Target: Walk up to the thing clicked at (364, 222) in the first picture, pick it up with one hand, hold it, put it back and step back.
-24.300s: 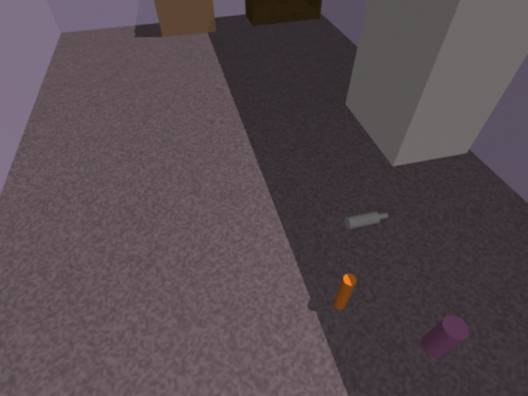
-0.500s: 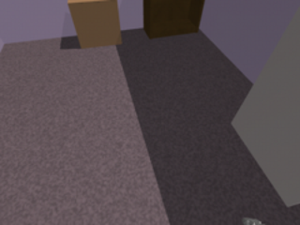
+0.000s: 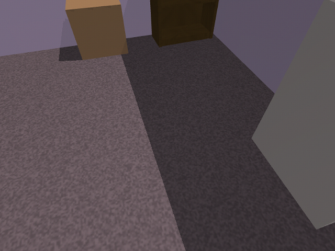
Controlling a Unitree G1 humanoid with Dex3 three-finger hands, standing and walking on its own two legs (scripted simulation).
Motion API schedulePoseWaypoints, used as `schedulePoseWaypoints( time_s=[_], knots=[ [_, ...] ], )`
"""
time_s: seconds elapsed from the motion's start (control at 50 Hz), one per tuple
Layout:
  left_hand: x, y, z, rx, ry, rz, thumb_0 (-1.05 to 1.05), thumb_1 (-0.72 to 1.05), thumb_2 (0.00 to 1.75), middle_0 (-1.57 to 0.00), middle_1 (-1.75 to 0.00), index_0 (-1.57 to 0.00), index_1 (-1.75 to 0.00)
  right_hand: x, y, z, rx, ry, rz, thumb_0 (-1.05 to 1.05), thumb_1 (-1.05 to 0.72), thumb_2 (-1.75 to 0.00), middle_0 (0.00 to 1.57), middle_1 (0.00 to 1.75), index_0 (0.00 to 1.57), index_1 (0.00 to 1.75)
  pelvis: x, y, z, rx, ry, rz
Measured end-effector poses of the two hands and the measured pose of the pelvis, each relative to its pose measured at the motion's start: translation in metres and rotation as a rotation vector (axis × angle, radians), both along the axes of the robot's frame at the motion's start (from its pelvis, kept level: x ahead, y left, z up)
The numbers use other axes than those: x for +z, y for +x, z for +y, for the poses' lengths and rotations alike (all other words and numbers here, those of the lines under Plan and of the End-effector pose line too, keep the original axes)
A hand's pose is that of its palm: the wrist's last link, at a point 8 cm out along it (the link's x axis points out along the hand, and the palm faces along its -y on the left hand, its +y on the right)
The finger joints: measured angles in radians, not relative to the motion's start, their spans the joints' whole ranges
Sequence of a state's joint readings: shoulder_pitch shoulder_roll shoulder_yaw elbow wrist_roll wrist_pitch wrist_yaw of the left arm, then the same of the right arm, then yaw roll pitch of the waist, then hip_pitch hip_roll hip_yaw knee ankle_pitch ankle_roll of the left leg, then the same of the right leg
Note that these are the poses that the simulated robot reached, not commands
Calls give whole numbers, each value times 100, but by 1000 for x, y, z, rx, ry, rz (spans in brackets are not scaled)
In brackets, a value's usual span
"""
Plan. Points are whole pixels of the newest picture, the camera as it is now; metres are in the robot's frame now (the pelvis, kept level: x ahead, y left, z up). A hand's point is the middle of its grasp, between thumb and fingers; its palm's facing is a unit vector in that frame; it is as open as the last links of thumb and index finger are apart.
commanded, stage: stand
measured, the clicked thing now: out of the picture -0.05 -0.61 -0.75
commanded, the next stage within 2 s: none
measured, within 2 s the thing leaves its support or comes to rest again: neither
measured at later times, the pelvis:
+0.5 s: pelvis +0.01 -0.01 +0.00, yaw +0 degrees
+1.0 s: pelvis +0.01 -0.01 +0.00, yaw -1 degrees
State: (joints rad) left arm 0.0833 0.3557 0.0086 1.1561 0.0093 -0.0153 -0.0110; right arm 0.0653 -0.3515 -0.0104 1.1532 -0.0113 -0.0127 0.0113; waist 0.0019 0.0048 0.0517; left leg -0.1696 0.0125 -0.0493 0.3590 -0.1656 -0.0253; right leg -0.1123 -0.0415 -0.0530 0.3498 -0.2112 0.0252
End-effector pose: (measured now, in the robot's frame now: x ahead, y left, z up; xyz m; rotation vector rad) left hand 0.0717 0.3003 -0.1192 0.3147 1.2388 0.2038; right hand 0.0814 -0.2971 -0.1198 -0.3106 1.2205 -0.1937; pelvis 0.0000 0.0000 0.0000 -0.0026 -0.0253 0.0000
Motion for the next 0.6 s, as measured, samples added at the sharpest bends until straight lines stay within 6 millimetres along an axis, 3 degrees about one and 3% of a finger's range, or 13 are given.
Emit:
schedulePoseWaypoints(
  time_s=[0.28, 0.6],
  knots=[
    [4, 17, -10, -7, -1, -33, 1, 90, 90, -21, -30, -21, -30, 0, 6, -5, -2, 8, -12, 0, -90, -90, 20, 30, 20, 30, 1, 6, -7, -4, 0, -2],
    [3, 12, -10, -1, -4, -20, 1, 90, 90, -21, -30, -21, -30, 1, 4, -7, 3, -1, -7, 0, -90, -90, 20, 30, 20, 30, 1, 6, -8, -7, -1, -7]
  ],
)
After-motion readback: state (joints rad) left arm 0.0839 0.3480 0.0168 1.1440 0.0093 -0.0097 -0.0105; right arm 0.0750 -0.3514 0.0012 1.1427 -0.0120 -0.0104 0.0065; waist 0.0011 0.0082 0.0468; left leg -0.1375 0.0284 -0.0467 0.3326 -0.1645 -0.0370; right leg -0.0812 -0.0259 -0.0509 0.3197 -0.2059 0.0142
